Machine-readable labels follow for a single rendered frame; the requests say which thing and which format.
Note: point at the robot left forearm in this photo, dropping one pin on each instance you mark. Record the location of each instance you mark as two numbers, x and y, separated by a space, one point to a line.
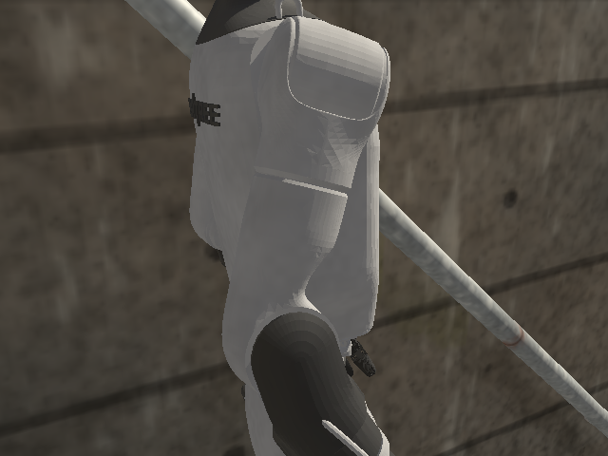
221 257

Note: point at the humanoid robot torso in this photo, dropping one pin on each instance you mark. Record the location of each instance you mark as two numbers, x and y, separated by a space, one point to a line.
223 82

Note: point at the robot left upper arm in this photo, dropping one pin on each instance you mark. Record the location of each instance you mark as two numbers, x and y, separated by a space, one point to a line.
201 212

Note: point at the robot right upper arm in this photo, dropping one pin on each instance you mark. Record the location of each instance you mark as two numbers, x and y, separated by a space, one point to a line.
321 92

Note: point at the robot head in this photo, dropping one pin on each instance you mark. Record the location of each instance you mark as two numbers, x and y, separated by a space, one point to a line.
227 16

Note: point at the robot right forearm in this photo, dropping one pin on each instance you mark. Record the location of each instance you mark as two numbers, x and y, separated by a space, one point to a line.
302 380

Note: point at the robot left hand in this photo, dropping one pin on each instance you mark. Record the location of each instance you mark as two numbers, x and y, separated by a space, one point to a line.
361 360

